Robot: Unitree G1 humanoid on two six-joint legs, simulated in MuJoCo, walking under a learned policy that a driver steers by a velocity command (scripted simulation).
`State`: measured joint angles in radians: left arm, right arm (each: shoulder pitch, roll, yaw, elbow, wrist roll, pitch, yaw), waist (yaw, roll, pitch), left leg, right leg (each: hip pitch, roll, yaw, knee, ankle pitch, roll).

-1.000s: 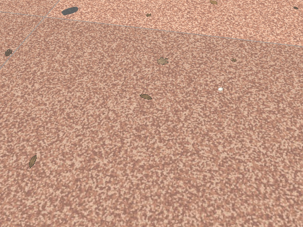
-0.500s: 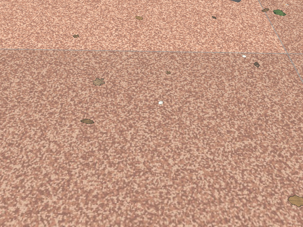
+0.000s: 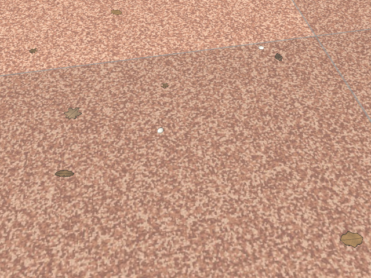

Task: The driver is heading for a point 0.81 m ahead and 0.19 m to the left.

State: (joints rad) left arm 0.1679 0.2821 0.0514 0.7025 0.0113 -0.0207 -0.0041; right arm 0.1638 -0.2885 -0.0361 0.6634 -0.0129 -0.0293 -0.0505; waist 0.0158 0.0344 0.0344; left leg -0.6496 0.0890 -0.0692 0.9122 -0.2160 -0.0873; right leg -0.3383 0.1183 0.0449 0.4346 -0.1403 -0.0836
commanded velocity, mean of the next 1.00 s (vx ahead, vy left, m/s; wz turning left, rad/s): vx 0.08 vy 0.00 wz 0.35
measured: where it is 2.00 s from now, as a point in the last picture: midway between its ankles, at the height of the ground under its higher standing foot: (154, 251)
